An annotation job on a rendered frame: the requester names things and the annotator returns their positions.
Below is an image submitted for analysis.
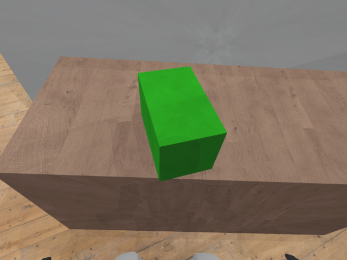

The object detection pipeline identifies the carton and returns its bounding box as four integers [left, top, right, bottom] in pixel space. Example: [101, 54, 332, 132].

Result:
[138, 66, 227, 181]

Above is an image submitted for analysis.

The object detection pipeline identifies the pedestal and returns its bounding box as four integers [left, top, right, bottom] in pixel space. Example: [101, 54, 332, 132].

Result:
[0, 56, 347, 235]

